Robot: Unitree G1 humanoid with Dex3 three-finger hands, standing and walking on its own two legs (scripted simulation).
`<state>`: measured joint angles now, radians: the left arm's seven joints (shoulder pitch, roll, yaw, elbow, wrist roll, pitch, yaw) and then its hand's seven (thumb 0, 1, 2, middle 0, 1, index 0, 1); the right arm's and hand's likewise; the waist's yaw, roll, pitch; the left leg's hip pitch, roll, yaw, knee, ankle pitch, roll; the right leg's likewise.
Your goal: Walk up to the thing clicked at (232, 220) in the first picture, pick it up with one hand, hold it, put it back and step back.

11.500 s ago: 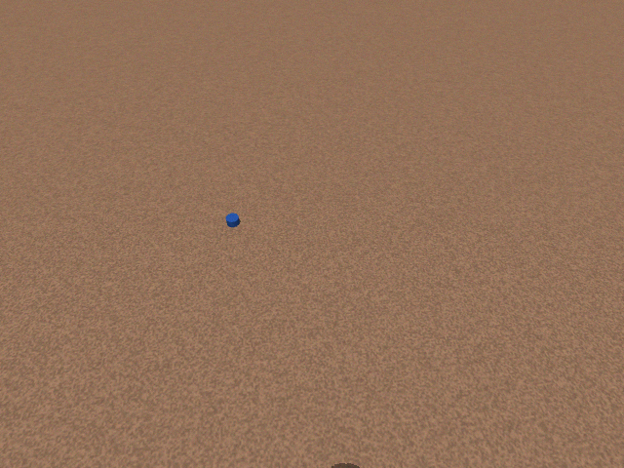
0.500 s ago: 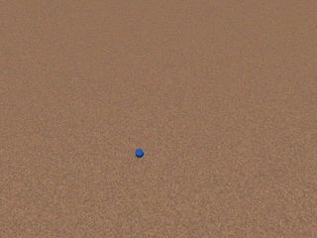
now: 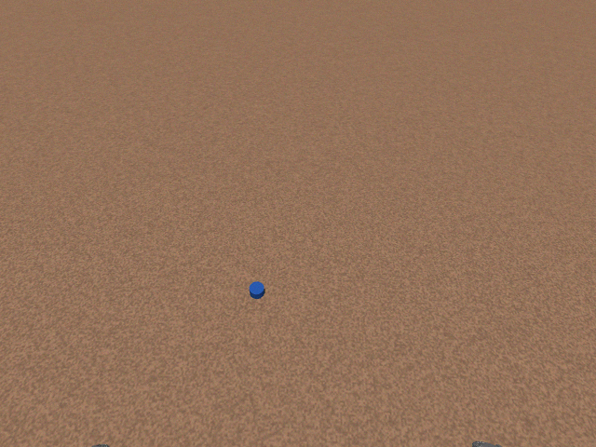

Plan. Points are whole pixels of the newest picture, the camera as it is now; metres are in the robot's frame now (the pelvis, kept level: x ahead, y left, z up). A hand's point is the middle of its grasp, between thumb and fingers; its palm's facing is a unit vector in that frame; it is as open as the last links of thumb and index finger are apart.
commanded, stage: walk up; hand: left
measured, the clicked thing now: (256, 290) +0.79 +0.16 -0.75
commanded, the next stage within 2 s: stand in 0.02 s
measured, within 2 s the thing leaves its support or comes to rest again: neither
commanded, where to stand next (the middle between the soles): +0.37 +0.00 m, yaw -1 degrees
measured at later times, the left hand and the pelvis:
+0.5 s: hand out of the picture +0.08 +0.24 -0.15, palm faces -0.03 -0.94 -0.34, open 7.3 cm; pelvis -0.01 -0.01 +0.01, yaw -1 degrees
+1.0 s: hand out of the picture +0.06 +0.24 -0.15, palm faces -0.05 -0.94 -0.34, open 7.3 cm; pelvis -0.01 -0.01 +0.01, yaw -1 degrees
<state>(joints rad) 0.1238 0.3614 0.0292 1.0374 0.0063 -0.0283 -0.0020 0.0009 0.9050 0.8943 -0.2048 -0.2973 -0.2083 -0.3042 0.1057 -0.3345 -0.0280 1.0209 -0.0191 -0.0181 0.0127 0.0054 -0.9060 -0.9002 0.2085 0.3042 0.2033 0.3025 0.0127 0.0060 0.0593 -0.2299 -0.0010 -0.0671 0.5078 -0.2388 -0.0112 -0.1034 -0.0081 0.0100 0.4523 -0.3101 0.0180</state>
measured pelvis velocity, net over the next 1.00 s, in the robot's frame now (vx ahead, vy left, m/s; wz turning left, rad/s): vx -0.01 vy -0.01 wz -0.02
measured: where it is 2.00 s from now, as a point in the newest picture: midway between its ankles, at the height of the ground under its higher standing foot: (286, 433)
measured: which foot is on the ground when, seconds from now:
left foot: down 0.00-1.00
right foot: down 0.00-1.00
